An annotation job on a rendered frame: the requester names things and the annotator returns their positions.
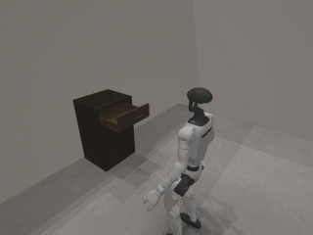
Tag right robot upper arm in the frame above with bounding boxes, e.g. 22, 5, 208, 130
204, 113, 215, 142

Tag left robot forearm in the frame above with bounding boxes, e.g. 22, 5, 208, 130
155, 163, 182, 197

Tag right robot foot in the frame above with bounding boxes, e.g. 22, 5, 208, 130
180, 212, 201, 229

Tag left robot upper arm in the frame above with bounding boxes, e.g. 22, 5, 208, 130
175, 125, 195, 173

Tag left robot hand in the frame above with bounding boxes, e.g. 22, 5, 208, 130
142, 189, 160, 212

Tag handle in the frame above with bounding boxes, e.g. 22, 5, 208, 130
132, 115, 144, 122

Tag left robot shin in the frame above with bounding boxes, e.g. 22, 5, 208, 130
164, 210, 182, 235

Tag drawer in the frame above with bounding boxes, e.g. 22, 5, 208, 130
99, 103, 150, 133

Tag cabinet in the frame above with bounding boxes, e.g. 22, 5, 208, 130
72, 89, 135, 172

